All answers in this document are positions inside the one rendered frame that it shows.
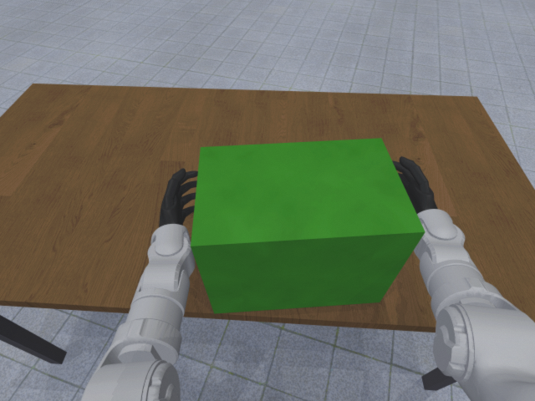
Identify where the carton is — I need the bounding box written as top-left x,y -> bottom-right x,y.
191,138 -> 425,314

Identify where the table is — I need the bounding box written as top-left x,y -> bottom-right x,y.
0,84 -> 535,391

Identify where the robot right upper arm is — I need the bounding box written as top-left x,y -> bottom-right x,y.
433,303 -> 535,401

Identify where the robot right forearm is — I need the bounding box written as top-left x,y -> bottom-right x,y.
414,209 -> 535,324

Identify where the left robot hand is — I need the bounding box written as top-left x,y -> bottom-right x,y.
159,168 -> 198,227

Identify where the right robot hand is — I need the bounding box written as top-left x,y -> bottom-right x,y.
392,156 -> 438,214

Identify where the robot left forearm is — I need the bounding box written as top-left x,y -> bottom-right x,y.
81,224 -> 196,401

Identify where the robot left upper arm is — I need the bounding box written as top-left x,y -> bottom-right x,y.
83,359 -> 181,401

